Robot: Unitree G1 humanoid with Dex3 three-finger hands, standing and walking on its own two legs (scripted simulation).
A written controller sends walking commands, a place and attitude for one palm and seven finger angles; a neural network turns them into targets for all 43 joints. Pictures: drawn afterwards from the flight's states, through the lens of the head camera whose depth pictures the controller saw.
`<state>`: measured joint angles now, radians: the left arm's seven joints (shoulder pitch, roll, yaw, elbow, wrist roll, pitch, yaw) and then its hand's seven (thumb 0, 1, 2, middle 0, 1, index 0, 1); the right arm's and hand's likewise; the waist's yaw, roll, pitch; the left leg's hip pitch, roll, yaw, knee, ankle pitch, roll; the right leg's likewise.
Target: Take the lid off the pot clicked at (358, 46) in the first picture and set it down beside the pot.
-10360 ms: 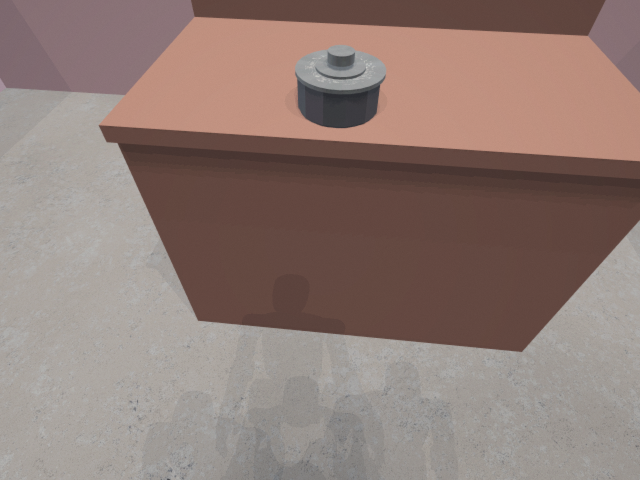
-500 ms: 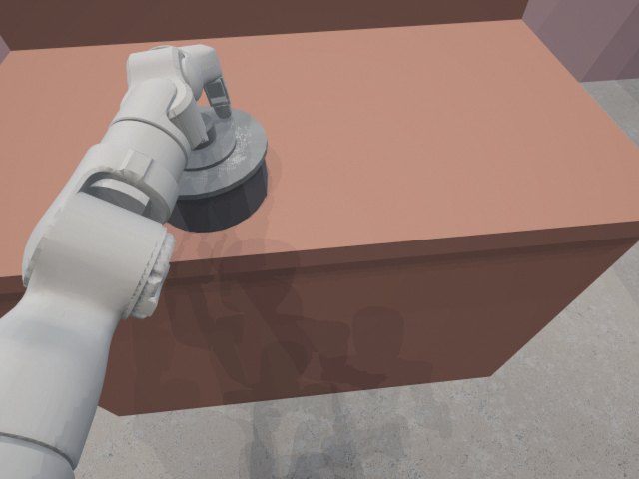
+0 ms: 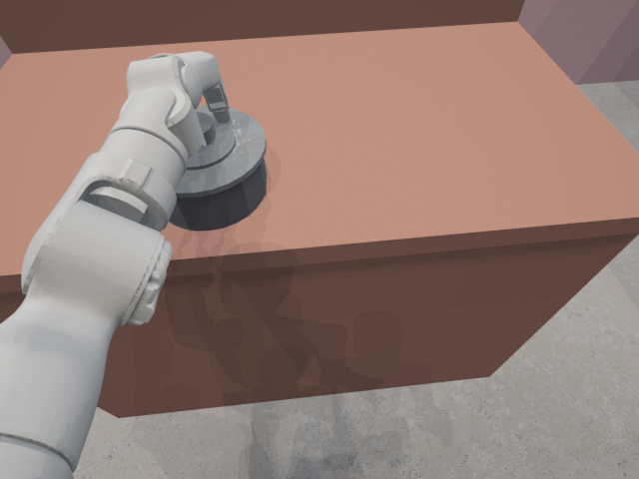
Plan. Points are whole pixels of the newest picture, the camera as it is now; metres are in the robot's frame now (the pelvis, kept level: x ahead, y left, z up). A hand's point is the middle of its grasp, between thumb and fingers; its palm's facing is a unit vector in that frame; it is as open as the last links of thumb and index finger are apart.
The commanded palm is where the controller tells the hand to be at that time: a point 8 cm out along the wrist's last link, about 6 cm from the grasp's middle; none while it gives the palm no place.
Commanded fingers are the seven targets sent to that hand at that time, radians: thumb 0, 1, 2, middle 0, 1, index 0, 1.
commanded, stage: lower the open fingers around the knob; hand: left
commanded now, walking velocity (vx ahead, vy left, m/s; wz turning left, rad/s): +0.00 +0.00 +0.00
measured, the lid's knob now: (193, 130) +0.52 +0.13 +0.16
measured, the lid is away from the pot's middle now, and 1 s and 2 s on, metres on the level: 0.00 0.00 0.01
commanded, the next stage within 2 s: close the fingers and squeeze the knob in 0.30 s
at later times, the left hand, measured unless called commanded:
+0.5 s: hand (192, 128) +0.49 +0.12 +0.18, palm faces -0.38 -0.08 -0.92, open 10.0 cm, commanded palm +0.49 +0.13 +0.23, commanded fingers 0.00 -0.05 0.97 -0.49 -0.83 -0.49 -0.83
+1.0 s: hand (185, 132) +0.49 +0.13 +0.18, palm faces -0.38 -0.09 -0.92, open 8.5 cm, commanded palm +0.49 +0.13 +0.23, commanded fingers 0.00 0.22 0.88 -0.61 -1.05 -0.61 -1.05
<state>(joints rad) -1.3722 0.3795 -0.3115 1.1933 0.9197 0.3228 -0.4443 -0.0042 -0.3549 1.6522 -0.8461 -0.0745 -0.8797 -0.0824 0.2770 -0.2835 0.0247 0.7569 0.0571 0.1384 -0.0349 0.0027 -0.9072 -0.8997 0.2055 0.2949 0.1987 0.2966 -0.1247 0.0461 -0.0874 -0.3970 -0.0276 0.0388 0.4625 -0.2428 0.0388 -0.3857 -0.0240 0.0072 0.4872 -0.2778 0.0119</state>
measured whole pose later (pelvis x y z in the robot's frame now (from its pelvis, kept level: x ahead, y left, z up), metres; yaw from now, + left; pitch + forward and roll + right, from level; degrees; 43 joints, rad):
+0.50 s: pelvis +0.00 +0.00 +0.00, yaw +0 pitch +10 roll +0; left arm -1.36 0.37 -0.31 1.19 0.91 0.32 -0.44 0.00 -0.28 1.47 -0.73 -0.24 -0.78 -0.26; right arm 0.27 -0.29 0.02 0.75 0.06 0.13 -0.03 0.00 -0.91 -0.90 0.21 0.29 0.20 0.30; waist -0.12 0.05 -0.09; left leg -0.40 -0.03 0.04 0.46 -0.24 0.04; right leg -0.39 -0.03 0.01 0.49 -0.28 0.02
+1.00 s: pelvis +0.00 +0.00 +0.00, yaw +0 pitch +10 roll +0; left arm -1.32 0.39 -0.30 1.15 0.91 0.30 -0.44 0.00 0.11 0.93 -0.49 -0.97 -0.55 -0.98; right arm 0.28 -0.28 0.02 0.75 0.05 0.13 -0.03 0.00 -0.91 -0.90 0.21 0.29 0.20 0.30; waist -0.11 0.05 -0.09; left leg -0.38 -0.03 0.04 0.46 -0.25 0.04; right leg -0.37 -0.02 0.01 0.48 -0.28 0.01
